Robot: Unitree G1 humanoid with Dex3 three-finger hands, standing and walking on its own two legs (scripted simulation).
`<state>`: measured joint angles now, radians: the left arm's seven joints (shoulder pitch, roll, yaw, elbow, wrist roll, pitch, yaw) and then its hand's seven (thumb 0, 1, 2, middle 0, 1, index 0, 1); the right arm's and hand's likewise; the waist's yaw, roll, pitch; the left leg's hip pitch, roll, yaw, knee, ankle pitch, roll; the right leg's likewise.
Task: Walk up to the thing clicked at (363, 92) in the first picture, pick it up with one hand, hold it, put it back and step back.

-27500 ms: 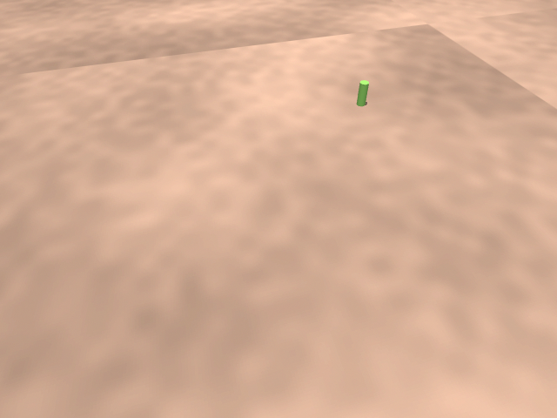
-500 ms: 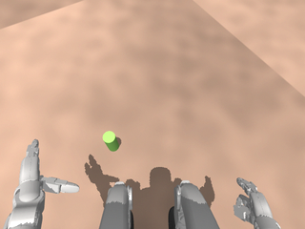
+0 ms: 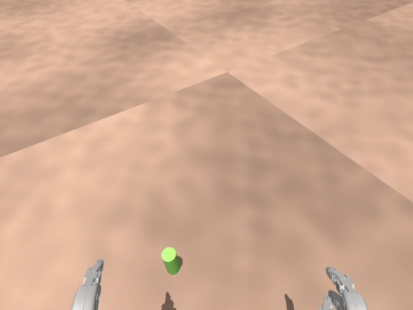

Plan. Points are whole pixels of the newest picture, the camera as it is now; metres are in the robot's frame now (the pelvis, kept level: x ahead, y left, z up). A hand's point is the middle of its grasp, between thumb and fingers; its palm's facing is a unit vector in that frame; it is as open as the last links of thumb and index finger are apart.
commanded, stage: home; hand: left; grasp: from the side
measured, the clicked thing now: (171, 261) +0.47 +0.18 -0.64
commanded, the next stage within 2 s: stand in 1.54 s
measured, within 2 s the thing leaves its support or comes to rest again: neither
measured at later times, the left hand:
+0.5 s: hand (124, 304) +0.18 +0.17 -0.05, palm faces +0.11 -0.95 -0.29, open 17.2 cm
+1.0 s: hand (124, 306) +0.18 +0.17 -0.05, palm faces +0.11 -0.95 -0.29, open 17.3 cm
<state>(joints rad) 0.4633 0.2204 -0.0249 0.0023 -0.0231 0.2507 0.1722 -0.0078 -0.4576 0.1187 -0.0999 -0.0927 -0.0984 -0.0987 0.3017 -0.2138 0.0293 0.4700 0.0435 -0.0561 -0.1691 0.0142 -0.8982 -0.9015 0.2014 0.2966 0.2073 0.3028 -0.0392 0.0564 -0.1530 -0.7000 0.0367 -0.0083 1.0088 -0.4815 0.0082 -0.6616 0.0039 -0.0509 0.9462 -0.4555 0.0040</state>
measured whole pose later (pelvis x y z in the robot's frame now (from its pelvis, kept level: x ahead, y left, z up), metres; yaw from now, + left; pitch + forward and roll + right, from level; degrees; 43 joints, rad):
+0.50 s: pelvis +0.01 -0.01 +0.01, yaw +1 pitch +8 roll -2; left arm 0.46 0.21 -0.02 0.01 -0.01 0.25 0.15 -0.01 -0.50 0.08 -0.06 -0.06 -0.06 -0.06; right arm 0.28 -0.22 0.03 0.51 0.02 -0.11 -0.18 0.02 -0.90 -0.90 0.20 0.30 0.21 0.30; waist -0.03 0.04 -0.11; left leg -0.62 0.04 -0.02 0.96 -0.48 0.00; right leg -0.58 0.01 -0.06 0.90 -0.46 -0.01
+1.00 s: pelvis +0.01 -0.01 +0.01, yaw +1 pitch +8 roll -2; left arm 0.45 0.20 -0.02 0.02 -0.01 0.26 0.14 -0.01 -0.51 0.08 -0.06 -0.06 -0.06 -0.06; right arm 0.27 -0.22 0.03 0.51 0.02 -0.12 -0.17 0.02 -0.90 -0.90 0.20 0.30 0.21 0.30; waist -0.02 0.04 -0.10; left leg -0.60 0.03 -0.02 0.94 -0.47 -0.01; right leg -0.57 0.00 -0.06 0.89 -0.46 -0.01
